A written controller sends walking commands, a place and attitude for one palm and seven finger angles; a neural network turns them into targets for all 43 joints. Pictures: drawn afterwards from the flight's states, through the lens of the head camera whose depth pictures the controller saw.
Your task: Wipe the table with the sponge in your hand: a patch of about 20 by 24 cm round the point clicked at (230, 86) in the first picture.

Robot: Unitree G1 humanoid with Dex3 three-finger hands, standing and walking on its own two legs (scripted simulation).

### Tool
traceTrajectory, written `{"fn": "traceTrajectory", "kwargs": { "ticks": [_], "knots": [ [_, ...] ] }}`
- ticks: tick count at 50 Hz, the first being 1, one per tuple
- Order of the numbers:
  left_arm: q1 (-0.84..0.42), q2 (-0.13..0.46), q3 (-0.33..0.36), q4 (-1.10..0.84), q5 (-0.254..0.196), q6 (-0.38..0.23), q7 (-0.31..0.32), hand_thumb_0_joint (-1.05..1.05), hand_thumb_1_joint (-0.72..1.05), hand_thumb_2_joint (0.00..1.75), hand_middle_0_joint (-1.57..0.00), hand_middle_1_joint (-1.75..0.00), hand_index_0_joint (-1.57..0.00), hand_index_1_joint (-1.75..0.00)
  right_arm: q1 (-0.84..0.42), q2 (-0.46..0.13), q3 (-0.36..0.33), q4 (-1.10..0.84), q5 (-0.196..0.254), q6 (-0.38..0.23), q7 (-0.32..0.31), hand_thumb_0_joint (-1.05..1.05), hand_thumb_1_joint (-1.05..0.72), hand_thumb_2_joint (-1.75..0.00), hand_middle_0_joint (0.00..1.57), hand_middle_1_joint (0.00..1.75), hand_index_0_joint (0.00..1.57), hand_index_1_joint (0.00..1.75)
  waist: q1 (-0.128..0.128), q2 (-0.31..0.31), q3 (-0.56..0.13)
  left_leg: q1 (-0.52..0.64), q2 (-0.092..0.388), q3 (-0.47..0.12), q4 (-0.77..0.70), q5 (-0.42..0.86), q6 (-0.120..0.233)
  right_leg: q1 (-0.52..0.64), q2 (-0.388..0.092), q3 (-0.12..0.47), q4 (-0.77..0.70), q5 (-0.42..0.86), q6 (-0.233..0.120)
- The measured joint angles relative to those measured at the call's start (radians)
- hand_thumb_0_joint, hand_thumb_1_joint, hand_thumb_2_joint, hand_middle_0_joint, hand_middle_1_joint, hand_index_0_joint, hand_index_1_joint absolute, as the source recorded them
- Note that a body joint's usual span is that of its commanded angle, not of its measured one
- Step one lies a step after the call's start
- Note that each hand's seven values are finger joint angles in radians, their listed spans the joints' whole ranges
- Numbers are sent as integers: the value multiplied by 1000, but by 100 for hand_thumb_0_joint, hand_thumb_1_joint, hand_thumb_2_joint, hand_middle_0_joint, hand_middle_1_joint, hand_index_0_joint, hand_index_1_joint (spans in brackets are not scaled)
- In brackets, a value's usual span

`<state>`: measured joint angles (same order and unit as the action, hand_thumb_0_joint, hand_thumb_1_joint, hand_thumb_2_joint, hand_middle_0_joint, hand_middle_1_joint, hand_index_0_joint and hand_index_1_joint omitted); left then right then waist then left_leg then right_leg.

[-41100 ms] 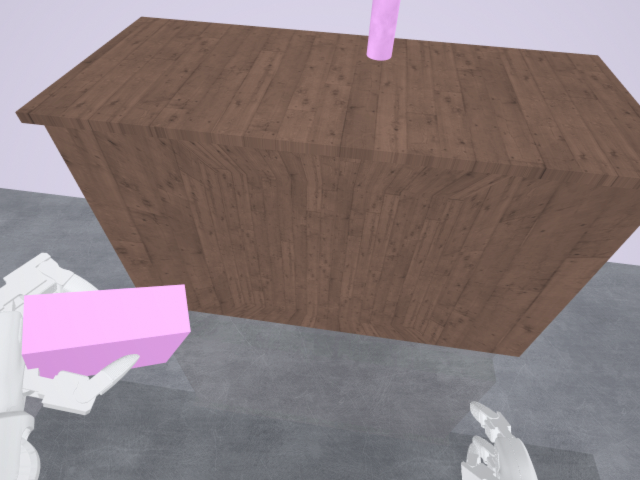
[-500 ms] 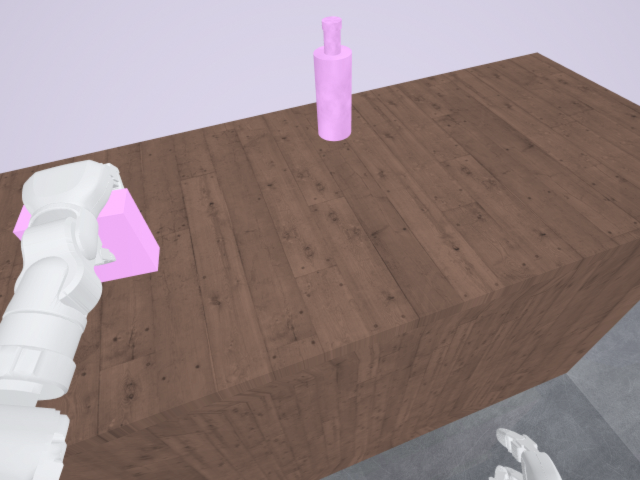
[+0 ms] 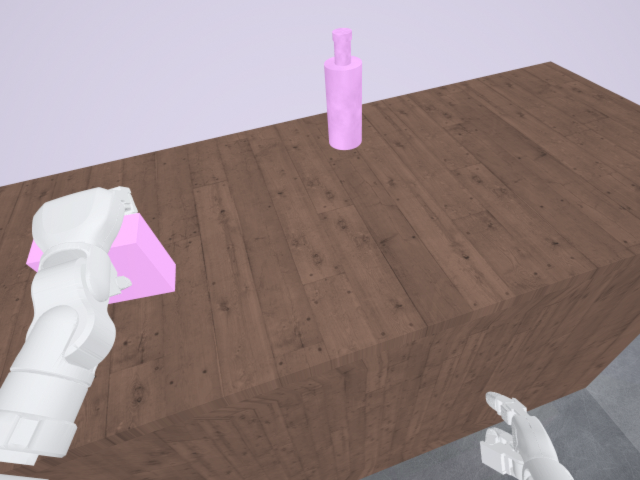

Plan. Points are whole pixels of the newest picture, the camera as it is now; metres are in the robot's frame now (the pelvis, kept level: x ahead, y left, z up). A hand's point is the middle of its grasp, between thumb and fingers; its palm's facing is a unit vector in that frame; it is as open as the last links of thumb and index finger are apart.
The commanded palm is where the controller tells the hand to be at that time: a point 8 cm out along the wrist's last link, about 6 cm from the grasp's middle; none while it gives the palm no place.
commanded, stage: wipe back along the first lane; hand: left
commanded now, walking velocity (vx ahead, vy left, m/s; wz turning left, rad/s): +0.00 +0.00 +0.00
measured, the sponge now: (118, 272) +0.33 +0.31 +0.10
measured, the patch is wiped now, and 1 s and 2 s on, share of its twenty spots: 0.95 0.95 0.95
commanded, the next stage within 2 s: lift the sponge slowly off the table in 0.50 s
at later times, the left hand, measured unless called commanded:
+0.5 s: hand (104, 277) +0.29 +0.28 +0.15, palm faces +0.16 -0.07 -0.98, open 9.1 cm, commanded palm +0.24 +0.26 +0.17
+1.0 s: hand (101, 292) +0.26 +0.27 +0.15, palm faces +0.14 -0.09 -0.98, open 9.0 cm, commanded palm +0.22 +0.27 +0.20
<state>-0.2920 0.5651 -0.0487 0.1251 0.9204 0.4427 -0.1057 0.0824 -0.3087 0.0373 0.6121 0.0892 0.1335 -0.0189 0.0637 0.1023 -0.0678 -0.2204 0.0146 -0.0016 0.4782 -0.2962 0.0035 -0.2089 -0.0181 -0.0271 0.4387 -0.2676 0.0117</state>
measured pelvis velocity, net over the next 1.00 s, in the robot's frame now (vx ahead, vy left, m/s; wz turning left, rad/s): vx -0.01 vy -0.01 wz -0.01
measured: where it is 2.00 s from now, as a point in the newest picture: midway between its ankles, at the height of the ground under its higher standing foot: outside the picture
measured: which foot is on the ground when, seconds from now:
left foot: down 0.00-1.00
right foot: down 0.00-1.00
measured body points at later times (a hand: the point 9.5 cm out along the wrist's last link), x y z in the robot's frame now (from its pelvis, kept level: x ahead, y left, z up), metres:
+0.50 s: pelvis +0.00 +0.00 +0.00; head -0.01 -0.03 +0.45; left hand +0.27 +0.28 +0.20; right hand +0.24 -0.20 -0.08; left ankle -0.03 +0.12 -0.74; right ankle -0.03 -0.13 -0.74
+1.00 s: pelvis -0.01 -0.01 +0.00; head -0.03 -0.05 +0.44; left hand +0.25 +0.27 +0.21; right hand +0.23 -0.23 -0.08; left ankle -0.03 +0.12 -0.74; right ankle -0.03 -0.13 -0.74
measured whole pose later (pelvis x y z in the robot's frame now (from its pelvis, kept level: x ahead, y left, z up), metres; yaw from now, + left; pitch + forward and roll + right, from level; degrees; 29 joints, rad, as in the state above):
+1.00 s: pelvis -0.01 -0.01 +0.00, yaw -1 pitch +0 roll +0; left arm -0.06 0.57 -0.04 -0.22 0.87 0.57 -0.12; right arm 0.04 -0.30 0.07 0.59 0.08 0.11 -0.03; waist 0.09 0.10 -0.06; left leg -0.22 0.03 0.00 0.52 -0.31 -0.02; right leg -0.22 0.00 -0.02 0.51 -0.29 -0.01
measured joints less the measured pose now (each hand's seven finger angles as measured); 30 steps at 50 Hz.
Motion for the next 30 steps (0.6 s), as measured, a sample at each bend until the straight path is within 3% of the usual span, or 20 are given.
{"fn": "traceTrajectory", "kwargs": {
  "ticks": [17, 30],
  "knots": [
    [121, -18, -17, -210, 3, 82, -1, 3, -38, 108, -66, -145, -76, -153, -47, 21, 32, -32, -1, -7, 14, 1, -90, -89, 20, 30, 20, 30, 20, -8, -4, -9, -2, 8, 32, -17, 4, -12, -2, 9, 32, -13, 3],
    [232, -46, -14, -346, -13, 114, 34, 5, -37, 107, -63, -147, -76, -150, -44, 25, 37, -30, -3, -4, 15, 1, -90, -89, 20, 30, 20, 30, 31, 1, -4, -9, 0, 12, 46, -21, 1, -18, -1, 13, 56, -22, 2]
  ]
}}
